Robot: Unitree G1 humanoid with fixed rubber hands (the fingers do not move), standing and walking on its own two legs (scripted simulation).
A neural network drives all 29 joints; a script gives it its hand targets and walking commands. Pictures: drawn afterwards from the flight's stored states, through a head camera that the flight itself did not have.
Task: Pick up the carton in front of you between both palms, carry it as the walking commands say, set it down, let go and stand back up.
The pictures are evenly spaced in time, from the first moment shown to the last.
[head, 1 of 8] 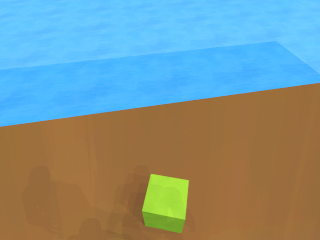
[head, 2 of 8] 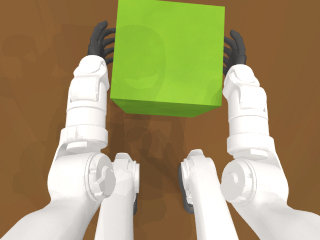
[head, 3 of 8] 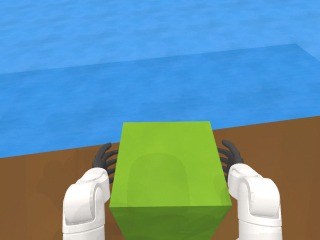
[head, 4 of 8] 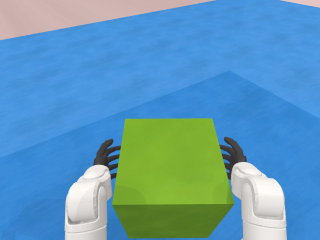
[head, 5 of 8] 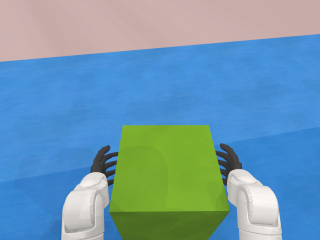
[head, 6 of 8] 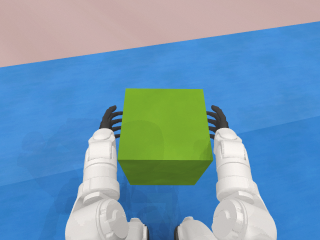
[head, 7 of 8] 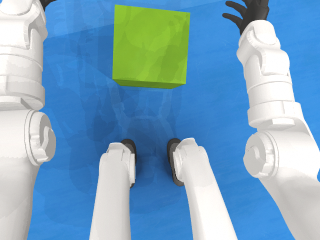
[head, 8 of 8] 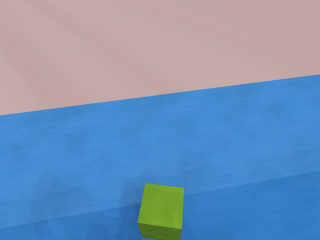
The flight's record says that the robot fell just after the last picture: no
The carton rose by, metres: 0.68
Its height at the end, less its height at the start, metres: -0.10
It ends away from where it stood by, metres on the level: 5.77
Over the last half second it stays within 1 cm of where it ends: yes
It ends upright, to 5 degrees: yes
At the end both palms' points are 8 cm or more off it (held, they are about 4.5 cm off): yes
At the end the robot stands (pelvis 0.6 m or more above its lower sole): yes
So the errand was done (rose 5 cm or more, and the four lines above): yes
